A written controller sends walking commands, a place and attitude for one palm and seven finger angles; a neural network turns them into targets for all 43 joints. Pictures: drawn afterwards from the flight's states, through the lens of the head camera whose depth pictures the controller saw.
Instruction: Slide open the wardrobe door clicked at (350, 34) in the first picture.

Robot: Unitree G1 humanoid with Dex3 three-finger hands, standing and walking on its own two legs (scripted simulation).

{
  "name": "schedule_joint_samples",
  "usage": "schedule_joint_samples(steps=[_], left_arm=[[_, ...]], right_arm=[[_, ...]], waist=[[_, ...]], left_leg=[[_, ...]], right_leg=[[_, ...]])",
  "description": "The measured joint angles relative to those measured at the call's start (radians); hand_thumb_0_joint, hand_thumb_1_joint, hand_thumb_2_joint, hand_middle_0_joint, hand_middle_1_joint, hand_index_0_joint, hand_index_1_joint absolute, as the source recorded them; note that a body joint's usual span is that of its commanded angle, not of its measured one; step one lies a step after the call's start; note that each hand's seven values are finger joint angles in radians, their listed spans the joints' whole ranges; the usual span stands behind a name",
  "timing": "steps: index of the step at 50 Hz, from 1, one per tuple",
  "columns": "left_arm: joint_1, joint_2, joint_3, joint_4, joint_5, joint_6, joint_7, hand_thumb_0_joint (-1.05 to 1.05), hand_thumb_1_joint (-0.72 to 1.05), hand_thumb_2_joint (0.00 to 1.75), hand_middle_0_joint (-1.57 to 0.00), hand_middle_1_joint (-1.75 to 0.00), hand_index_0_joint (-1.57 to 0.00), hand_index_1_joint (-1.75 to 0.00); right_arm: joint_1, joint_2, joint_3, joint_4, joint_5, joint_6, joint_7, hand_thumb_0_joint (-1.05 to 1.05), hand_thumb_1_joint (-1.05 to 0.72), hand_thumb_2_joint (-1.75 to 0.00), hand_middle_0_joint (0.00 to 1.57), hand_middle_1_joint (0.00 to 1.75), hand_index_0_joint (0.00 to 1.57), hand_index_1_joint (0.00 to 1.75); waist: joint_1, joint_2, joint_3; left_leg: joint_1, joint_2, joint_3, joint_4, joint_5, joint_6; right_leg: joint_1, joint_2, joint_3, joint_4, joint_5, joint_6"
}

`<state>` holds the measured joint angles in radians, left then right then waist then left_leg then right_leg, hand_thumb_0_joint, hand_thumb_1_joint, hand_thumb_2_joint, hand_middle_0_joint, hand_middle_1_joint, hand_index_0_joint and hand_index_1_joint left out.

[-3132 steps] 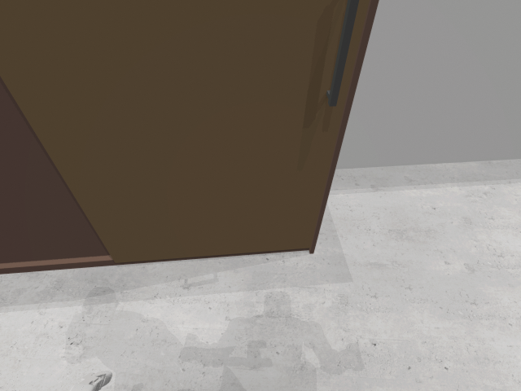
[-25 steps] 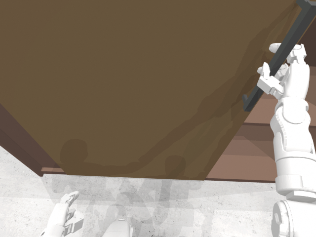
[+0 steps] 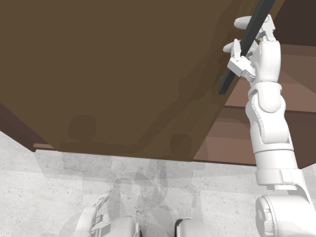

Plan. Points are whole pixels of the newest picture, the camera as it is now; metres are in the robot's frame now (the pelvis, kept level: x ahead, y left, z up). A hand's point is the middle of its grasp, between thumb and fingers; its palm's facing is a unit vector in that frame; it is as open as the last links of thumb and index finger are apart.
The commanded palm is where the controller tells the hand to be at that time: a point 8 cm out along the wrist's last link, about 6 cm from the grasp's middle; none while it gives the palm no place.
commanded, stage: stop walking and hold the door there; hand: right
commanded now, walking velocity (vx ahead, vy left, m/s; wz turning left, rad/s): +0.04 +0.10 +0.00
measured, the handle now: (241, 44) +0.49 -0.18 +0.19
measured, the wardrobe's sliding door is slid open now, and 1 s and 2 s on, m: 0.65 0.65 0.65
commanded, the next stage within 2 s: loosen the grip on the handle in 0.40 s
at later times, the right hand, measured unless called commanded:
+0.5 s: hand (230, 59) +0.44 -0.14 +0.19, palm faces +0.19 +0.97 -0.15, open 6.3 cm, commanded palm +0.40 -0.19 +0.18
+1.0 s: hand (234, 55) +0.44 -0.15 +0.20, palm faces +0.16 +0.98 -0.13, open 14.1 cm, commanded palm +0.41 -0.20 +0.19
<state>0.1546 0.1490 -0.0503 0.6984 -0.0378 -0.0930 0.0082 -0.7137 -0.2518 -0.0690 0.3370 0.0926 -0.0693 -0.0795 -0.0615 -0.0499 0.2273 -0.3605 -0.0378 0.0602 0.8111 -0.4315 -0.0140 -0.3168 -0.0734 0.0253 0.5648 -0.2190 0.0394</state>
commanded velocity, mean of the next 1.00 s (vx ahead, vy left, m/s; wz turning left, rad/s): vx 0.00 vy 0.00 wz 0.00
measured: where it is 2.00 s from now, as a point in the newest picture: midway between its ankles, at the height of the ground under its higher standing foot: outside the picture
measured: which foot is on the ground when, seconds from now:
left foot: up 0.00-0.06, down 0.08-1.00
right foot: down 0.00-1.00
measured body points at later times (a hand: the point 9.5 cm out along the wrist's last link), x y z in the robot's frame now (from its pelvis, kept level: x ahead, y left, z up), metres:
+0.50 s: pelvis +0.00 +0.02 +0.00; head +0.04 +0.03 +0.45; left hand +0.16 +0.24 -0.11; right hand +0.42 -0.19 +0.20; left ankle -0.01 +0.12 -0.73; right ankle +0.02 -0.13 -0.73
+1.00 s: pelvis -0.04 +0.03 +0.00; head -0.02 +0.04 +0.45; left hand -0.02 +0.33 -0.12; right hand +0.42 -0.20 +0.20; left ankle -0.01 +0.12 -0.73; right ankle +0.02 -0.12 -0.73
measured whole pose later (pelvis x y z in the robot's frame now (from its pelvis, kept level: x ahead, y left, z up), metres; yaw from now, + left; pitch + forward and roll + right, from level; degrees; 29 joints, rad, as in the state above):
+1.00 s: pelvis -0.04 +0.03 +0.00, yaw +4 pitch +5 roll +0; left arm 0.40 0.31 0.04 0.76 -0.04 -0.13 0.05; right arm -0.83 -0.45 -0.30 0.95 0.05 -0.22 0.03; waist 0.07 -0.01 -0.06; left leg -0.43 -0.06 -0.02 0.58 -0.24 0.05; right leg -0.44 -0.04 0.03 0.57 -0.22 -0.01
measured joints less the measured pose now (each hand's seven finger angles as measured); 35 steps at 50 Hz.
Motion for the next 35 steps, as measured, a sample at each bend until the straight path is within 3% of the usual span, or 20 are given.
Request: schedule_joint_samples(steps=[3,5,9,11,12,15,18,20,22,25,26,28,32,35], left_arm=[[-0.003,0.010,-0.006,-0.011,-0.004,0.002,-0.001,0.02,0.90,0.90,-0.20,-0.30,-0.20,-0.30],[-0.021,0.021,-0.010,-0.010,-0.007,0.010,0.003,0.02,0.90,0.90,-0.20,-0.30,-0.20,-0.30],[-0.040,0.058,0.008,-0.009,-0.015,0.017,0.030,0.02,0.90,0.90,-0.20,-0.30,-0.20,-0.30],[-0.032,0.078,0.017,-0.007,-0.013,0.017,0.046,0.02,0.91,0.90,-0.20,-0.30,-0.20,-0.30],[-0.027,0.088,0.023,-0.006,-0.011,0.015,0.054,0.02,0.91,0.90,-0.20,-0.30,-0.20,-0.30],[-0.020,0.103,0.038,-0.003,-0.008,0.014,0.063,0.02,0.91,0.90,-0.20,-0.30,-0.20,-0.30],[-0.002,0.113,0.048,-0.018,0.000,0.007,0.054,0.02,0.91,0.90,-0.19,-0.30,-0.19,-0.30],[0.007,0.109,0.045,-0.025,0.001,0.005,0.048,0.01,0.91,0.90,-0.19,-0.30,-0.19,-0.30],[0.017,0.099,0.035,-0.031,-0.001,0.006,0.042,0.01,0.91,0.90,-0.19,-0.30,-0.19,-0.30],[0.017,0.086,0.022,-0.026,-0.003,0.017,0.043,0.01,0.91,0.90,-0.19,-0.30,-0.20,-0.30],[0.010,0.077,0.032,-0.017,0.004,0.014,0.035,0.01,0.91,0.90,-0.19,-0.30,-0.20,-0.30],[0.010,0.051,0.035,0.021,0.012,-0.021,0.025,0.01,0.91,0.90,-0.20,-0.30,-0.20,-0.30],[0.067,0.065,0.049,0.018,0.024,-0.063,0.016,0.01,0.90,0.90,-0.20,-0.30,-0.20,-0.30],[0.095,0.106,0.065,0.011,0.023,-0.070,0.007,0.01,0.90,0.90,-0.20,-0.30,-0.20,-0.30]], right_arm=[[-0.017,-0.008,-0.008,0.028,0.001,0.004,-0.002,-0.02,-0.77,-0.83,0.46,1.40,0.19,1.35],[-0.020,-0.024,-0.025,0.045,-0.007,0.008,-0.002,-0.02,-0.77,-0.83,0.46,1.40,0.18,1.35],[-0.021,-0.019,-0.047,0.091,-0.011,0.013,-0.011,-0.02,-0.77,-0.83,0.46,1.40,0.18,1.36],[-0.024,-0.007,-0.046,0.115,-0.012,0.017,-0.006,-0.01,-0.78,-0.82,0.46,1.40,0.19,1.36],[-0.028,0.000,-0.040,0.125,-0.011,0.020,-0.007,-0.01,-0.78,-0.82,0.46,1.40,0.19,1.36],[-0.033,0.011,-0.020,0.148,-0.001,0.027,-0.018,0.00,-0.79,-0.83,0.46,1.40,0.19,1.36],[-0.028,0.015,-0.008,0.176,0.001,0.022,-0.033,0.01,-0.80,-0.82,0.43,1.40,0.18,1.36],[-0.027,0.011,-0.004,0.184,0.003,0.025,-0.035,0.01,-0.80,-0.82,0.42,1.40,0.16,1.36],[-0.029,0.001,-0.002,0.191,0.002,0.025,-0.036,0.00,-0.81,-0.82,0.42,1.40,0.15,1.36],[-0.018,-0.010,-0.015,0.198,-0.002,0.021,-0.044,0.00,-0.81,-0.83,0.41,1.40,0.13,1.36],[-0.026,-0.018,-0.051,0.222,-0.033,0.006,-0.006,-0.01,-0.79,-0.82,0.42,1.40,0.13,1.36],[-0.086,-0.051,-0.113,0.365,-0.083,0.002,0.055,-0.03,-0.71,-0.81,0.42,1.40,0.17,1.37],[-0.077,-0.063,-0.239,0.449,-0.046,0.016,0.098,-0.03,-0.56,-0.75,0.44,1.40,0.32,1.43],[-0.076,-0.094,-0.255,0.522,-0.053,-0.020,0.069,-0.02,-0.40,-0.67,0.43,1.38,0.30,1.39]], waist=[[-0.011,-0.011,-0.005],[-0.009,-0.014,-0.011],[0.045,-0.027,-0.032],[0.060,-0.014,-0.055],[0.062,-0.005,-0.064],[0.039,0.037,-0.075],[0.026,0.031,-0.093],[0.022,0.022,-0.097],[0.014,0.027,-0.101],[0.018,0.007,-0.107],[0.018,0.006,-0.103],[0.041,0.041,-0.162],[0.087,0.043,-0.260],[0.118,0.017,-0.280]], left_leg=[[0.081,-0.002,-0.003,-0.175,0.107,0.009],[0.115,-0.003,-0.008,-0.244,0.140,0.039],[0.108,0.005,0.025,-0.216,0.114,0.065],[0.108,0.021,0.035,-0.206,0.103,0.060],[0.107,0.029,0.037,-0.198,0.098,0.056],[0.099,0.053,0.008,-0.174,0.115,0.030],[0.084,0.047,-0.017,-0.133,0.037,0.011],[0.096,0.045,-0.023,-0.160,0.046,0.010],[0.128,0.051,-0.026,-0.239,0.155,0.012],[0.144,0.031,-0.017,-0.274,0.140,0.033],[0.144,0.027,-0.019,-0.276,0.137,0.039],[0.081,0.039,-0.020,-0.248,0.137,0.049],[0.046,0.035,-0.014,-0.245,0.143,0.057],[0.038,0.021,-0.014,-0.229,0.132,0.068]], right_leg=[[-0.014,-0.001,-0.006,0.013,-0.003,0.007],[-0.030,-0.003,-0.011,0.042,-0.016,0.014],[-0.045,0.006,-0.016,0.112,-0.096,-0.008],[-0.016,0.022,-0.030,0.095,-0.120,-0.018],[0.002,0.028,-0.037,0.061,-0.071,-0.021],[0.043,0.048,-0.070,0.003,-0.032,-0.026],[0.059,0.039,-0.080,-0.032,-0.026,-0.030],[0.064,0.030,-0.077,-0.048,-0.017,-0.026],[0.062,0.026,-0.078,-0.043,-0.018,-0.016],[0.054,0.005,-0.070,-0.032,-0.026,0.001],[0.055,0.001,-0.073,-0.035,-0.020,-0.002],[0.015,0.016,-0.069,-0.060,0.018,-0.007],[-0.012,0.013,-0.061,-0.081,0.044,0.000],[-0.025,0.000,-0.062,-0.048,0.014,-0.011]])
